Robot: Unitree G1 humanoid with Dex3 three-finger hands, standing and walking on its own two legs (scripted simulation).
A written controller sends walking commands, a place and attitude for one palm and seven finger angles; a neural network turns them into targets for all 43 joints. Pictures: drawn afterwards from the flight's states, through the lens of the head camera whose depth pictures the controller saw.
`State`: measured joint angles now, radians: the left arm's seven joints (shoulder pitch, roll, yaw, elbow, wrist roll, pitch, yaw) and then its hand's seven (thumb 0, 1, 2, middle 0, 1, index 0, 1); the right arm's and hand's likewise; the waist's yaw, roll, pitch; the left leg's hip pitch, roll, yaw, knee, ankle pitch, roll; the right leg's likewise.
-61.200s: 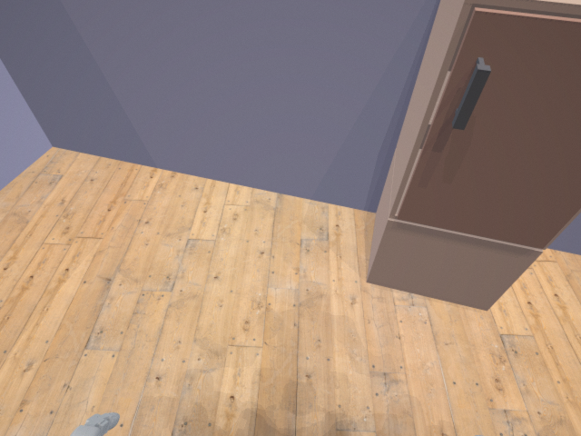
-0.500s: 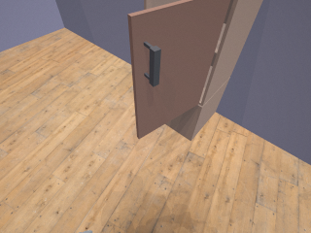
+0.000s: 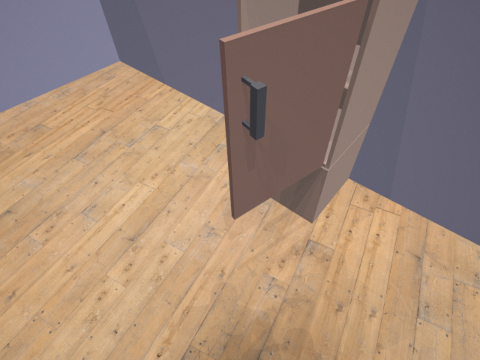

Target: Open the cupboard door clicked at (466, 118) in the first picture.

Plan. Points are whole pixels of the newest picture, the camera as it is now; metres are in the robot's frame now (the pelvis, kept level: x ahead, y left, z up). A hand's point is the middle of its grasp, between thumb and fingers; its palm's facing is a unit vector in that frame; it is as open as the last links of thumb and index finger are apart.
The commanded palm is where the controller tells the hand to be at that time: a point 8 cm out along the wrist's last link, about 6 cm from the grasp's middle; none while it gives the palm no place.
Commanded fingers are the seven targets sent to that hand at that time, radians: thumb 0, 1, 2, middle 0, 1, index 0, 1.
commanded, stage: let the arm hang, fingers relaxed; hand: left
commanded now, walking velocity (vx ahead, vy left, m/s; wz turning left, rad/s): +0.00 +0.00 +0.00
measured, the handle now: (251, 107) +0.61 +0.01 +0.10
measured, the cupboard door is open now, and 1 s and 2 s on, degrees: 76 76 76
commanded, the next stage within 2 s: look to check the result in 0.32 s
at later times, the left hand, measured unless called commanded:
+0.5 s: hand out of the picture -0.01 +0.16 -0.18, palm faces +0.04 -0.98 -0.17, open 7.4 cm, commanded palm none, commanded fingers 0.00 0.90 0.90 -0.20 -0.30 -0.20 -0.30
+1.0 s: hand out of the picture +0.02 +0.16 -0.17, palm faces +0.04 -0.98 -0.18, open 7.3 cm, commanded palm none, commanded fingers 0.00 0.90 0.90 -0.20 -0.30 -0.20 -0.30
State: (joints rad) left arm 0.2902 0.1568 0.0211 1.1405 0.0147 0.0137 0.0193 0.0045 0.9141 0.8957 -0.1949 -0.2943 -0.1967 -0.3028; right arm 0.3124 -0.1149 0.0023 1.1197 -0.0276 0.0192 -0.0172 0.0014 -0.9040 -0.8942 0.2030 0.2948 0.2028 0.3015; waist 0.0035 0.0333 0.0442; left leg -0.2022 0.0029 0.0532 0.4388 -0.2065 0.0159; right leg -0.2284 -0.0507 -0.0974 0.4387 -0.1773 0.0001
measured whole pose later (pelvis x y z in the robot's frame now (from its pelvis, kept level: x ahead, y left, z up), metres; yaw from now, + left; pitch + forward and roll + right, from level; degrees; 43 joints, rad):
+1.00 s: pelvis +0.02 -0.01 +0.00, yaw +0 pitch -2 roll +0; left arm 0.26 0.13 0.02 1.15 0.01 -0.01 0.03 0.01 0.91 0.90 -0.20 -0.29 -0.20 -0.30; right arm 0.27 -0.13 0.00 1.15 -0.02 0.00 -0.03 0.00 -0.91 -0.89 0.20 0.29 0.20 0.30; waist 0.00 0.01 0.06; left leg -0.16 0.01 0.05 0.41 -0.22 0.00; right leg -0.19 -0.04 -0.10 0.42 -0.20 -0.01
